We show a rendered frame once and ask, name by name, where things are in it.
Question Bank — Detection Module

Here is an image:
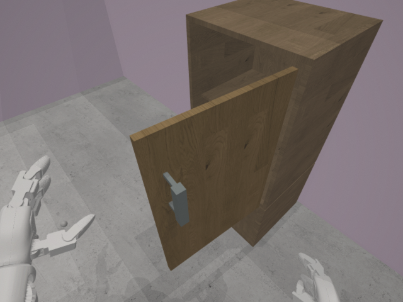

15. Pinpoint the robot right hand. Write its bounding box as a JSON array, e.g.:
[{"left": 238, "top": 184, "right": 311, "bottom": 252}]
[{"left": 292, "top": 253, "right": 340, "bottom": 302}]

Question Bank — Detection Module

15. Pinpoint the left robot forearm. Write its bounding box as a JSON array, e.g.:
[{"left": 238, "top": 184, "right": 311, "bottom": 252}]
[{"left": 0, "top": 264, "right": 38, "bottom": 302}]

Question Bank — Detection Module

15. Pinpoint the cupboard door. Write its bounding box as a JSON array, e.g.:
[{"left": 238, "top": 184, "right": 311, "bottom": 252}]
[{"left": 129, "top": 66, "right": 298, "bottom": 271}]

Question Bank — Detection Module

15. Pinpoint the robot left hand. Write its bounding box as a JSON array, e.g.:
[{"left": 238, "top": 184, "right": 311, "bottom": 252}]
[{"left": 0, "top": 155, "right": 95, "bottom": 267}]

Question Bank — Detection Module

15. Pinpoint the handle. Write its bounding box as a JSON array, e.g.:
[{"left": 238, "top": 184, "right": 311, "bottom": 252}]
[{"left": 163, "top": 172, "right": 190, "bottom": 227}]

